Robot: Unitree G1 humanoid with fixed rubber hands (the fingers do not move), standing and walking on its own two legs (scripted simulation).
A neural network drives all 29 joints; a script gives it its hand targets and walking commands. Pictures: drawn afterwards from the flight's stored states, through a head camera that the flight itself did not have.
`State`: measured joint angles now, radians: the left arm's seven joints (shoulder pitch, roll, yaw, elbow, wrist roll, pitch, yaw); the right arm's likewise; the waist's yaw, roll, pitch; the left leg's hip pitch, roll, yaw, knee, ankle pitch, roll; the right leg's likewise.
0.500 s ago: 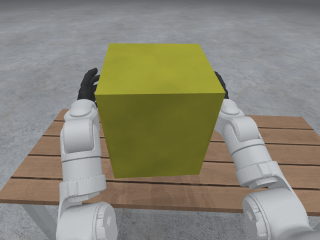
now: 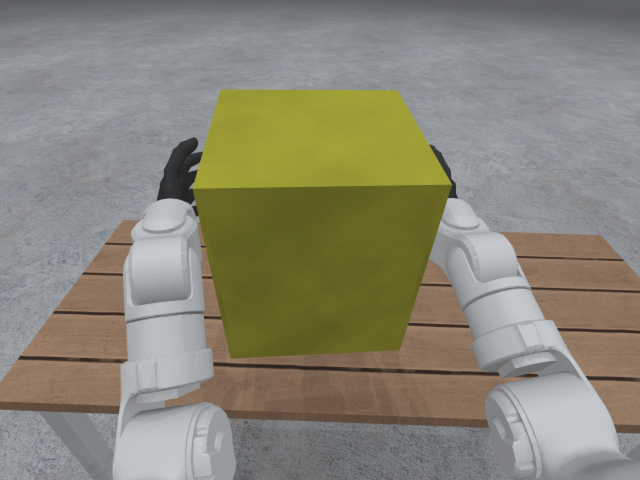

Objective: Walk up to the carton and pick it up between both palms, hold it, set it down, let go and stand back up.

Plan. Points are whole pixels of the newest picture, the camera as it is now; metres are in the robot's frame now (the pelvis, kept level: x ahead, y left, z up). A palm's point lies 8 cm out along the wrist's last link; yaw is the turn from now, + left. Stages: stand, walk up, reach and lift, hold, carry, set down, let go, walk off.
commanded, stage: hold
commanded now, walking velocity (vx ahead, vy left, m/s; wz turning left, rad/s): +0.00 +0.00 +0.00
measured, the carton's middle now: (313, 225) +0.36 +0.00 +0.20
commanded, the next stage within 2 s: none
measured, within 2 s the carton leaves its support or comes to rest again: neither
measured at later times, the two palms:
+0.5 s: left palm (179, 205) +0.36 +0.15 +0.24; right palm (439, 204) +0.36 -0.15 +0.22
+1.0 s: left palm (179, 205) +0.36 +0.15 +0.24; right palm (439, 206) +0.36 -0.15 +0.22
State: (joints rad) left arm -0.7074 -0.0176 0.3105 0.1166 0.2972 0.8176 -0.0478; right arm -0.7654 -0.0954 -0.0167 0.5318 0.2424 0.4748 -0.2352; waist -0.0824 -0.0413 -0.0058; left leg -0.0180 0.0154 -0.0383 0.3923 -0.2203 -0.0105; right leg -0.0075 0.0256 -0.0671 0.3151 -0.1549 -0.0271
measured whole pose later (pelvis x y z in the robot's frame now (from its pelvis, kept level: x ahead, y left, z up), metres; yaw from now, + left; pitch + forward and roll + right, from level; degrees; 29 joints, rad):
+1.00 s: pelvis +0.00 +0.00 +0.00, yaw +0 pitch -9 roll -1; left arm -0.72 -0.03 0.32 0.13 0.31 0.82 -0.04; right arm -0.77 -0.10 -0.01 0.54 0.24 0.48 -0.24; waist -0.08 -0.04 -0.01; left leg -0.01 0.01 -0.04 0.38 -0.22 -0.01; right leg 0.00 0.03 -0.06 0.31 -0.15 -0.03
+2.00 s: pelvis +0.00 +0.00 +0.00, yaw +0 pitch -9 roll -1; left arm -0.72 -0.01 0.31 0.13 0.30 0.82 -0.05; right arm -0.76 -0.09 -0.02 0.52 0.24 0.49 -0.24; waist -0.08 -0.03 0.00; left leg -0.03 0.01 -0.04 0.39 -0.22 -0.01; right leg -0.01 0.03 -0.06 0.31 -0.16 -0.03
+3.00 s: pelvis +0.00 +0.00 +0.00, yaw +0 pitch -8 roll -1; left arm -0.70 -0.02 0.31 0.10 0.30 0.82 -0.04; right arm -0.75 -0.09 -0.02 0.50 0.25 0.50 -0.24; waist -0.09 -0.04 -0.01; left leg -0.03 0.01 -0.04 0.39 -0.22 -0.01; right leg -0.01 0.03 -0.06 0.32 -0.16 -0.03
